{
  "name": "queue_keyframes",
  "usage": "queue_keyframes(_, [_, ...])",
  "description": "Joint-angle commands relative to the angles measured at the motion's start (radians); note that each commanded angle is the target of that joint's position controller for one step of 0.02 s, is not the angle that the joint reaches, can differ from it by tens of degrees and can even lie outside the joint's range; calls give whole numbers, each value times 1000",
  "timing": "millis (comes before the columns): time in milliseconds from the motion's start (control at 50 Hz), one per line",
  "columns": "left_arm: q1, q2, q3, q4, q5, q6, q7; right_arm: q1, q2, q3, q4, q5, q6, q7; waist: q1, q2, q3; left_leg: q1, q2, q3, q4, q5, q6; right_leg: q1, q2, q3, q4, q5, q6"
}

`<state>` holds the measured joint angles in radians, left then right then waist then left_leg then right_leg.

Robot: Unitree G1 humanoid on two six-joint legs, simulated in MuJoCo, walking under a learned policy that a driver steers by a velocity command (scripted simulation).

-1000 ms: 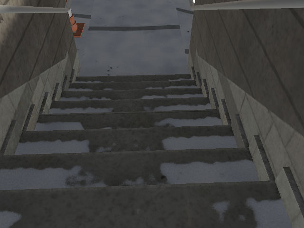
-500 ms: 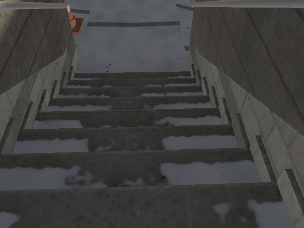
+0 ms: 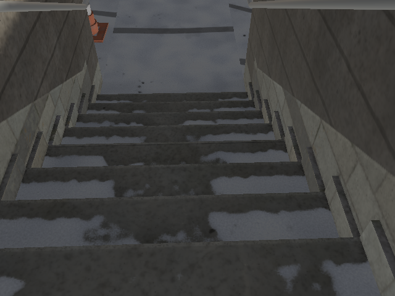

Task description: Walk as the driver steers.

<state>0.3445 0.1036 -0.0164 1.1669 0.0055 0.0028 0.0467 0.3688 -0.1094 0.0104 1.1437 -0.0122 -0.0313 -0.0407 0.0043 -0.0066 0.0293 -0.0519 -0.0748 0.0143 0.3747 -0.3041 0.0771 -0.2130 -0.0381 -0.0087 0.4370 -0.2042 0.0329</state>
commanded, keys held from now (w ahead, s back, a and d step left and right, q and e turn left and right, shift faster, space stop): no key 0.38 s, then w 0.62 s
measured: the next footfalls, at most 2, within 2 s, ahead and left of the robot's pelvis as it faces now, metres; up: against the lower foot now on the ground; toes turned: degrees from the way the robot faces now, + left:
right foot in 0.72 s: +0.16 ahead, -0.13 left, +0.00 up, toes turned -5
left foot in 1.22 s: +0.51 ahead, +0.02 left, +0.00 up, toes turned +4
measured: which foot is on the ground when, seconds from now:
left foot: down 0.00-0.72, up 0.74-1.00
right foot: down 0.00-0.46, up 0.48-0.70, down 0.72-1.00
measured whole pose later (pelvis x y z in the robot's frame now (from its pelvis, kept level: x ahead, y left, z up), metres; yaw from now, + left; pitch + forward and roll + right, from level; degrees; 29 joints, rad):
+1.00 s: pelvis +0.20 -0.06 +0.00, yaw +0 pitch +0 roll -1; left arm 0.49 0.13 0.02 1.07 0.01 -0.09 0.01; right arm 0.20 -0.20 -0.06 0.98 -0.03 -0.05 0.02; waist 0.02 0.03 0.02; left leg -0.63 0.08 0.05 0.96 -0.13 0.06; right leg 0.01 0.07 -0.09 0.25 -0.26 -0.09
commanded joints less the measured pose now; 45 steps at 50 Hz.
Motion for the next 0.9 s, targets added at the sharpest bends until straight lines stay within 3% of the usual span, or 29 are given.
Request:
queue_keyframes(20, [98,49,4,4,-2,0,3,105,-63,-9,5,0,-7,-4,0,6,80,-118,152,-117,-83,284,-3,41,-66,64,-31,164,-29])
queue_keyframes(380, [108,41,3,4,-3,-2,2,117,-59,-8,5,1,-8,-3,-1,9,82,-113,154,-115,-80,295,-5,39,-66,62,-27,166,-30])
queue_keyframes(400, [110,45,4,5,1,-2,0,122,-57,-7,2,-1,-6,-1,-4,6,59,-102,154,-119,-96,218,-2,42,-58,57,-29,112,-36])
queue_keyframes(440, [86,46,7,-10,8,2,-1,134,-96,-23,3,0,-3,-2,-21,51,97,-120,148,-166,-151,-107,38,-14,-2,7,39,-70,-38])
queue_keyframes(480, [22,58,15,-53,23,3,-12,169,-143,-48,2,1,8,2,-53,111,182,-116,228,-287,-221,-437,114,-188,53,-64,173,-238,-50])
queue_keyframes(500, [-21,49,14,-82,30,-1,-17,192,-145,-53,6,1,9,5,-70,128,236,-119,287,-353,-254,-498,148,-264,40,-79,220,-245,-57])
queue_keyframes(520, [-57,35,11,-108,35,-11,-20,217,-141,-58,12,-2,10,6,-87,130,265,-104,330,-400,-270,-471,184,-326,10,-72,280,-239,-64])
queue_keyframes(560, [-94,53,21,-148,31,-32,-25,242,-140,-65,17,-20,-5,4,-89,109,271,-4,373,-420,-265,-305,224,-455,-28,-43,370,-262,-81])
queue_keyframes(620, [-120,86,36,-183,8,-58,-41,201,-146,-66,-9,-20,-32,8,-64,81,217,44,341,-317,-240,-70,201,-396,-24,-51,308,-204,-103])
queue_keyframes(660, [-50,91,51,-174,-3,-64,-45,163,-173,-71,-24,-18,-47,7,-15,90,173,-25,308,-246,-185,61,174,-228,10,-78,229,-135,-117])
queue_keyframes(680, [26,70,55,-148,1,-68,-48,130,-186,-74,-30,0,-53,12,34,83,149,-107,282,-184,-117,188,156,-60,43,-105,156,-35,-120])
queue_keyframes(700, [148,66,65,-99,-9,-77,-43,112,-173,-66,-42,8,-61,18,85,35,99,-175,235,-135,8,324,135,133,89,-128,87,8,-121])
queue_keyframes(720, [270,146,95,-68,5,-83,-34,117,-159,-61,-46,17,-71,19,130,-51,25,-255,154,-40,233,327,96,297,11,-10,11,-54,-141])
queue_keyframes(740, [410,278,127,-56,15,-86,-32,154,-73,-39,-80,16,-73,26,147,-283,-59,-439,17,75,613,7,34,422,-276,444,-182,-287,-251])
queue_keyframes(760, [387,228,113,-48,-1,-71,-34,102,-124,-56,-99,-17,-66,30,124,-223,-14,-556,16,-5,795,-211,47,329,-352,673,-301,-502,-286])
queue_keyframes(780, [221,218,108,-103,6,-65,-35,48,-130,-60,-120,-24,-58,36,63,-112,85,-613,85,-40,875,-132,62,222,-337,579,-297,-565,-275])
queue_keyframes(800, [108,202,101,-139,1,-67,-40,26,-117,-56,-126,-21,-62,43,30,-37,130,-601,122,-44,855,-32,60,133,-297,482,-319,-462,-248])
queue_keyframes(820, [64,173,92,-153,0,-75,-40,38,-110,-59,-119,-14,-62,48,-4,-26,138,-568,149,-41,798,31,50,88,-242,362,-319,-299,-215])
queue_keyframes(840, [76,132,78,-146,4,-84,-38,38,-112,-63,-118,-18,-51,52,-12,-33,127,-560,156,-23,762,64,33,92,-201,288,-328,-210,-201])
queue_keyframes(860, [79,115,68,-146,6,-89,-39,42,-96,-62,-115,-14,-40,56,-16,-44,106,-560,157,-11,740,88,19,110,-179,233,-320,-113,-190])
queue_keyframes(900, [140,124,61,-127,11,-97,-38,-5,-111,-71,-133,-14,-30,61,-14,-48,108,-600,157,9,691,136,5,132,-158,163,-320,41,-194])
